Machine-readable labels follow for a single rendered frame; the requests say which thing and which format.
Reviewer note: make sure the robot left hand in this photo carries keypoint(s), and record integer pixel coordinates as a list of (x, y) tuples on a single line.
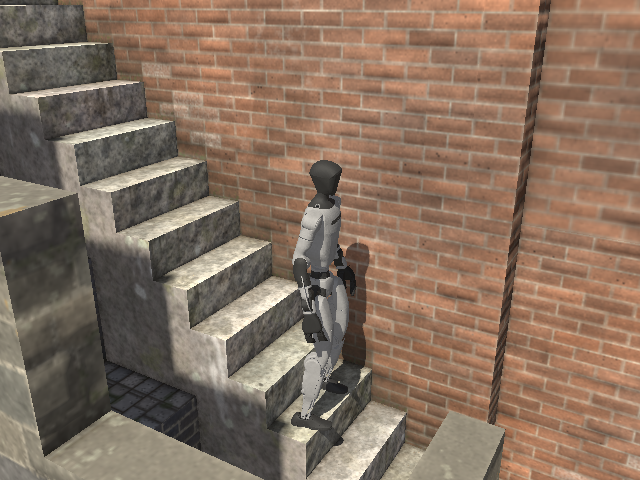
[(348, 274)]

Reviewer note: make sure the robot right forearm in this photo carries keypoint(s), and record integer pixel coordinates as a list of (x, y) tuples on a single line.
[(300, 269)]

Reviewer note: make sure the left robot foot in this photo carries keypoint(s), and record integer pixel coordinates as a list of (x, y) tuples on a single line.
[(334, 387)]

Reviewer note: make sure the robot right hand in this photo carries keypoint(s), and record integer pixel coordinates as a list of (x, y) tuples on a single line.
[(312, 324)]

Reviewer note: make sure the robot right thigh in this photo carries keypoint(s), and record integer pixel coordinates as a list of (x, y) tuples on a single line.
[(323, 348)]

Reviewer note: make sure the robot left forearm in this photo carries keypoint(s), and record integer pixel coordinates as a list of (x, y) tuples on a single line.
[(339, 260)]

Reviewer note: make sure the right robot upper arm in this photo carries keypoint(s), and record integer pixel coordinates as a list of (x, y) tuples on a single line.
[(310, 225)]

